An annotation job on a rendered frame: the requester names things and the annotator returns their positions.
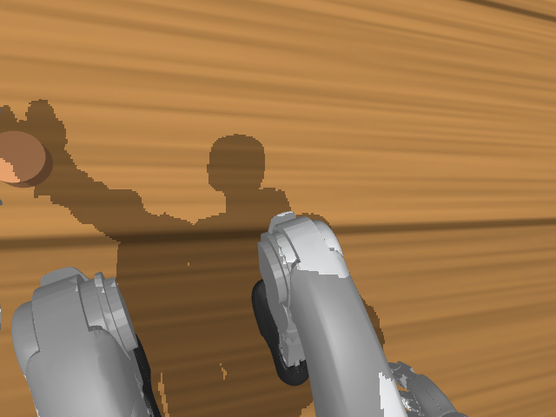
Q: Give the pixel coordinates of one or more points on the right robot foot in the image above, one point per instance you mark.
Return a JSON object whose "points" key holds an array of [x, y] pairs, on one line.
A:
{"points": [[293, 376]]}

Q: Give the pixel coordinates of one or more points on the right robot hand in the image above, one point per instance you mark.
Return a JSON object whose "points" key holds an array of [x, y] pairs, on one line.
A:
{"points": [[424, 398]]}

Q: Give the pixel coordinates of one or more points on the tin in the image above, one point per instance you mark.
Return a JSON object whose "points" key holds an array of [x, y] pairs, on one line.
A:
{"points": [[24, 161]]}

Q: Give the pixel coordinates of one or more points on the left robot foot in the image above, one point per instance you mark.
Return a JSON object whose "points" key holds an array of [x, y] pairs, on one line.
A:
{"points": [[146, 387]]}

